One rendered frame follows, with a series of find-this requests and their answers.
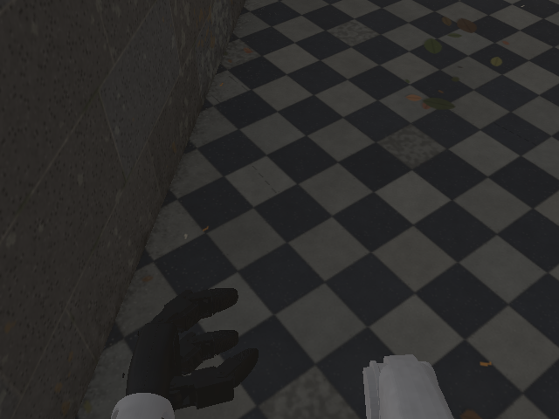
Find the left robot hand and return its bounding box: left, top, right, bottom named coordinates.
left=122, top=288, right=259, bottom=412

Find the right robot thigh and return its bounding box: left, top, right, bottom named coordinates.
left=362, top=354, right=454, bottom=419

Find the robot left forearm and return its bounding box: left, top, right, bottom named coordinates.
left=111, top=393, right=175, bottom=419

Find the right robot shin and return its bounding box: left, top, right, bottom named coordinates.
left=419, top=361, right=438, bottom=381

